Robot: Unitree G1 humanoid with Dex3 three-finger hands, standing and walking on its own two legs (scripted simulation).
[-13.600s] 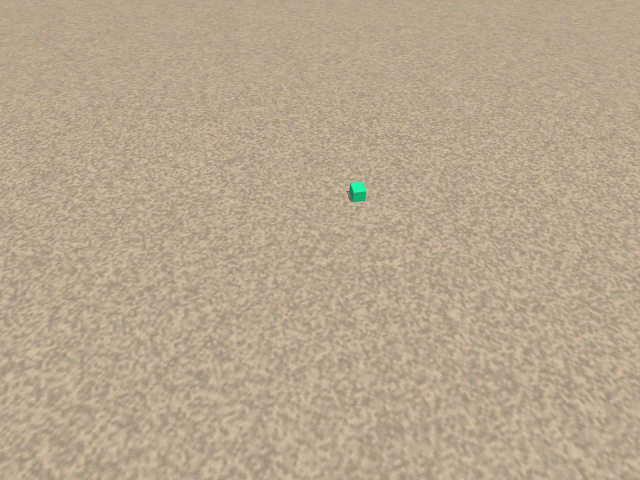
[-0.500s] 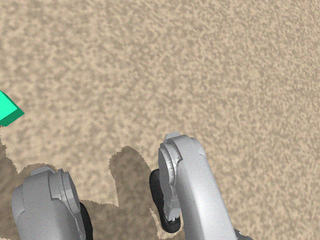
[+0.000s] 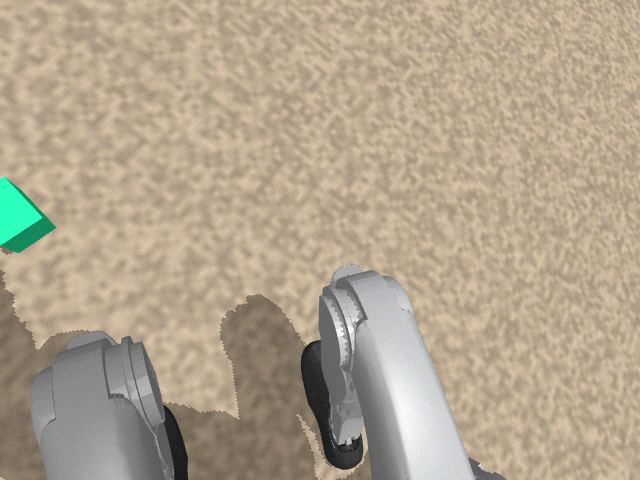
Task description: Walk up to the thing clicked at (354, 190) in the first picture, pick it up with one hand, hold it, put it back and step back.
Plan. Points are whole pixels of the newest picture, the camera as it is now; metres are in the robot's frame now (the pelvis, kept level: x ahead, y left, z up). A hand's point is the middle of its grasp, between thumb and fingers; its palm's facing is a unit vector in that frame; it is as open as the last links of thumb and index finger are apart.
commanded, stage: rise first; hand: left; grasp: from above
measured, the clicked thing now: (11, 216) +0.50 +0.30 -0.29
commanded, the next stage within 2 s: approach in 1.88 s
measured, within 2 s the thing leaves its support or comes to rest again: neither
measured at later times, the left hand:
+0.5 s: hand out of the picture +0.47 +0.33 -0.17, palm faces -0.31 -0.29 -0.90, open 13.5 cm
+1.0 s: hand out of the picture +0.46 +0.33 -0.17, palm faces -0.31 -0.29 -0.90, open 13.5 cm
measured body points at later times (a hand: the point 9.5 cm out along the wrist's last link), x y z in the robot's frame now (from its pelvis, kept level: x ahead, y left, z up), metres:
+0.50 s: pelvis +0.00 +0.00 +0.00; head +0.26 +0.07 +0.36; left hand +0.48 +0.34 -0.12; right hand +0.02 -0.26 -0.09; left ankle +0.07 +0.13 -0.28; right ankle +0.11 -0.13 -0.28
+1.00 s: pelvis +0.00 +0.00 +0.00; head +0.25 +0.07 +0.36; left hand +0.48 +0.35 -0.12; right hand +0.02 -0.27 -0.09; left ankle +0.07 +0.13 -0.28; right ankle +0.11 -0.13 -0.28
